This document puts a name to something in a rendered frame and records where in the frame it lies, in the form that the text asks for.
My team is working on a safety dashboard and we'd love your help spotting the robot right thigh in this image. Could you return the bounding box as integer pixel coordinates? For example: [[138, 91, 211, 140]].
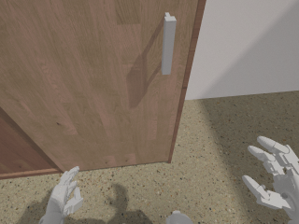
[[165, 213, 193, 224]]

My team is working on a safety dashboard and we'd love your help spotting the right robot hand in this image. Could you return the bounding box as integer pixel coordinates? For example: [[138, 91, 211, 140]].
[[242, 136, 299, 220]]

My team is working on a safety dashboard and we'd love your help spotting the wardrobe door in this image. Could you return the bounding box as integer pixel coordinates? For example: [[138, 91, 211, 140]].
[[0, 106, 59, 175], [0, 0, 198, 172]]

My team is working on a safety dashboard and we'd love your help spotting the left robot forearm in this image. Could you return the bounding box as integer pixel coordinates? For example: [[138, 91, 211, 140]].
[[38, 212, 64, 224]]

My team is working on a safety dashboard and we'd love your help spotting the left robot hand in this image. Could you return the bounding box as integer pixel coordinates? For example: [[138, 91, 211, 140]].
[[45, 166, 83, 217]]

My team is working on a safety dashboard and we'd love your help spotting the handle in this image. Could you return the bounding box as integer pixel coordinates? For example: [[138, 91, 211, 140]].
[[161, 12, 177, 75]]

